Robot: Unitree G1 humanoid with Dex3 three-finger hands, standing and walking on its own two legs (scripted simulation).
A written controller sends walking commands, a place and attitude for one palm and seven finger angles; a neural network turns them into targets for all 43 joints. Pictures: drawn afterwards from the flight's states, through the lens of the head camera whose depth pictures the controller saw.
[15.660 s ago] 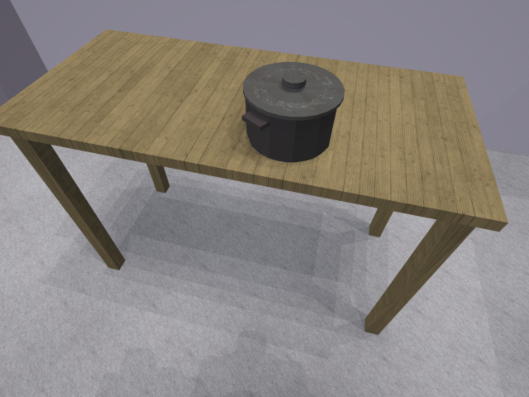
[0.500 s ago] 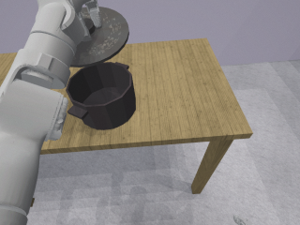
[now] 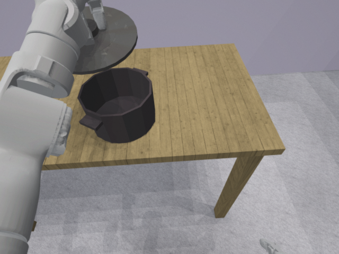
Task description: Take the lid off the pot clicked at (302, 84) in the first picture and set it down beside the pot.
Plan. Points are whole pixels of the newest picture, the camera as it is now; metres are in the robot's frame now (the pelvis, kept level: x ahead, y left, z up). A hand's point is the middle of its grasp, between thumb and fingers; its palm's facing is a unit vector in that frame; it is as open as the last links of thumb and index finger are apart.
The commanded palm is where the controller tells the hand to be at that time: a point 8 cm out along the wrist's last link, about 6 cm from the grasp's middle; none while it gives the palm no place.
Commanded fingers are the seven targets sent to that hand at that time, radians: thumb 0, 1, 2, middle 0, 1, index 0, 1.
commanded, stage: move the lid sideways beside the pot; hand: left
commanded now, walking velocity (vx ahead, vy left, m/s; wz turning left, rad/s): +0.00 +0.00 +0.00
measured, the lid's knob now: (86, 29) +0.52 +0.15 +0.27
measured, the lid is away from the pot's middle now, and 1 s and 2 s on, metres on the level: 0.03 0.17 0.24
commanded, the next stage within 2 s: none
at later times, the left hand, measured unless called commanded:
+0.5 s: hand (41, 32) +0.48 +0.22 +0.29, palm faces -0.20 -0.06 -0.98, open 7.4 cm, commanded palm +0.48 +0.21 +0.36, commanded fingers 0.00 0.62 0.95 -0.81 -1.08 -0.90 -1.09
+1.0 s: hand (10, 34) +0.48 +0.28 +0.29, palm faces -0.20 -0.07 -0.98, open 7.4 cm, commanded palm +0.47 +0.27 +0.36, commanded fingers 0.00 0.62 0.95 -0.81 -1.08 -0.90 -1.09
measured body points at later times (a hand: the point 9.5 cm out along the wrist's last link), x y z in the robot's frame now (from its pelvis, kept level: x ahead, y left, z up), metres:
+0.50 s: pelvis -0.01 +0.01 +0.00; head +0.03 -0.01 +0.45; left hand +0.48 +0.22 +0.34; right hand +0.08 -0.27 -0.12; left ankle +0.02 +0.09 -0.74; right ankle -0.03 -0.13 -0.74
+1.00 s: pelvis +0.00 +0.01 +0.00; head +0.05 +0.01 +0.45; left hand +0.48 +0.28 +0.34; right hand +0.07 -0.26 -0.13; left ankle +0.02 +0.09 -0.74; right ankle -0.03 -0.13 -0.74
